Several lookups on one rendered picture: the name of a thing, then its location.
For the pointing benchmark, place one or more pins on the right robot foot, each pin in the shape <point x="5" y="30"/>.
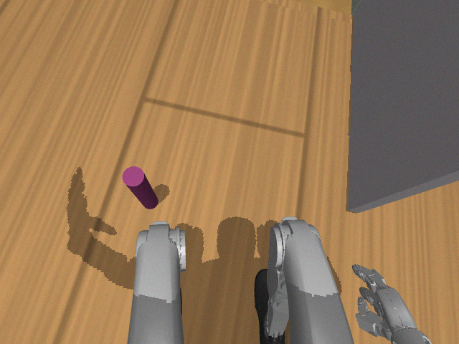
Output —
<point x="261" y="305"/>

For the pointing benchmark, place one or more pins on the right robot hand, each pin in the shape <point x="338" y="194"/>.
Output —
<point x="387" y="303"/>

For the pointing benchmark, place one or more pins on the right robot arm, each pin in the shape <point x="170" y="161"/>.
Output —
<point x="409" y="336"/>

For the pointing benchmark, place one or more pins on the can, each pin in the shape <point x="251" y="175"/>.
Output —
<point x="135" y="179"/>

